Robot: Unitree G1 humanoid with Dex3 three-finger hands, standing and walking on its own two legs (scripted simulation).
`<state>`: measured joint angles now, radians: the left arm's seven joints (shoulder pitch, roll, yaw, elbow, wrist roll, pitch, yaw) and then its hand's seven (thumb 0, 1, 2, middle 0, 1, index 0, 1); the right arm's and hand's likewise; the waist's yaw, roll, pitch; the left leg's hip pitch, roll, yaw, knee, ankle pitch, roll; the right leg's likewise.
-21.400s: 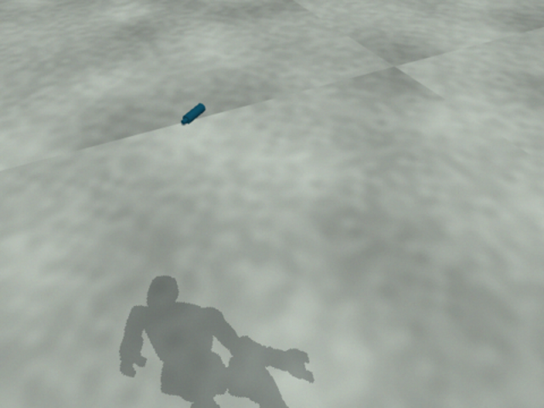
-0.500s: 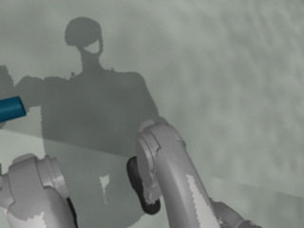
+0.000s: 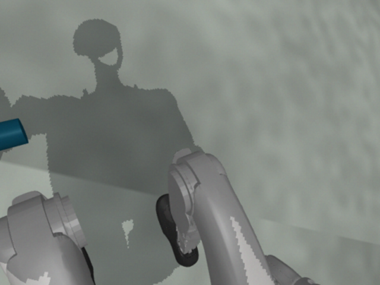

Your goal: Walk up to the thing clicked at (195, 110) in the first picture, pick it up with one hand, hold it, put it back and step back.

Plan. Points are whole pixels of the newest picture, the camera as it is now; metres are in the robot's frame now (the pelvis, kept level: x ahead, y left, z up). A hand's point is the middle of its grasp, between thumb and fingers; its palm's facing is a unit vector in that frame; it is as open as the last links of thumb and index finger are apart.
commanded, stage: close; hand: left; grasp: from above
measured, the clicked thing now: out of the picture +0.43 +0.32 -0.27
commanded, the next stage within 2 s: settle in 1.10 s
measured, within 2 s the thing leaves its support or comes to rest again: leaves its support in 1.58 s
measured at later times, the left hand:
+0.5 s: hand out of the picture +0.42 +0.31 -0.26, palm faces -0.46 -0.13 -0.88, open 11.0 cm
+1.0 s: hand out of the picture +0.42 +0.31 -0.25, palm faces -0.45 -0.15 -0.88, open 8.8 cm
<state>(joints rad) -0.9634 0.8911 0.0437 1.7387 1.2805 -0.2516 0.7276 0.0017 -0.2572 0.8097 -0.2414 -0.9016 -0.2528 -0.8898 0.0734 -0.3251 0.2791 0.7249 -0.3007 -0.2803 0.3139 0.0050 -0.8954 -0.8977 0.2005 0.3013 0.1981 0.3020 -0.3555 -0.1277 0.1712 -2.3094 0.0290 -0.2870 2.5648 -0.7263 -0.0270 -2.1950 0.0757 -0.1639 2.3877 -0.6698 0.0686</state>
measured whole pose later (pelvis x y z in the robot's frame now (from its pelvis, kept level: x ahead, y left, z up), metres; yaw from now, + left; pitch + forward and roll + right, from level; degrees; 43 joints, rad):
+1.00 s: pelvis +0.00 +0.00 +0.00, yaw +0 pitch +26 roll -14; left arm -0.99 0.93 0.07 1.73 1.21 -0.21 0.66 0.00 0.23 0.52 -0.61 -0.65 -0.64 -0.62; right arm 0.09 -0.36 0.29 0.71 -0.28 -0.29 0.29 0.00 -0.90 -0.90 0.20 0.30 0.20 0.30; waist -0.37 -0.14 0.19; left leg -2.31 0.03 -0.28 2.55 -0.71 -0.03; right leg -2.20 0.08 -0.16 2.37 -0.66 0.07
